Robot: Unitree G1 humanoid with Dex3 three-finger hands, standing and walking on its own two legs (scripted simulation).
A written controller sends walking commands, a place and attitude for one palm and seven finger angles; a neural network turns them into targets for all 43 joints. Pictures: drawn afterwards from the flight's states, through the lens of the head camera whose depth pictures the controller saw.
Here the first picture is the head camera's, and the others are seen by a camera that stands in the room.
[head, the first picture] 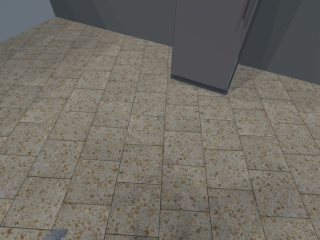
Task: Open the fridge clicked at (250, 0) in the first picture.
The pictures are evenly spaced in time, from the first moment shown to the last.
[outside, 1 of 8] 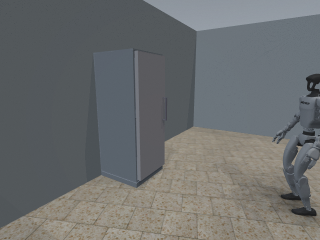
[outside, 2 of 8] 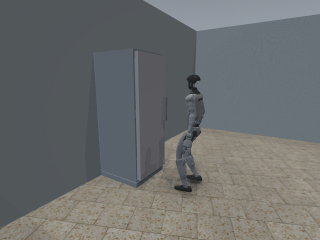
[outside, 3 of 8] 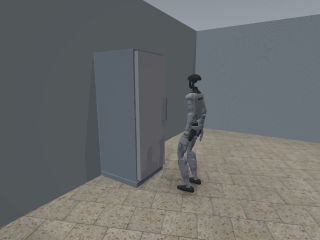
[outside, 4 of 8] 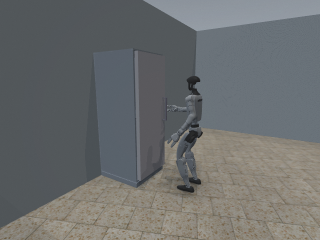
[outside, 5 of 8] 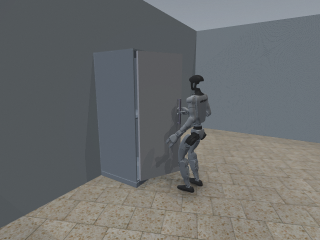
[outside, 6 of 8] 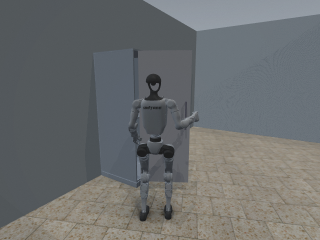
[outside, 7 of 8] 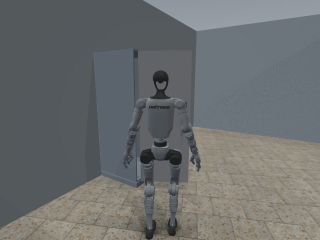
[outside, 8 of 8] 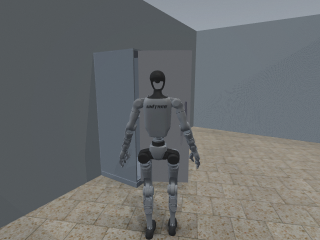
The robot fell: no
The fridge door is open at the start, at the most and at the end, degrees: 0 69 62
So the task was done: yes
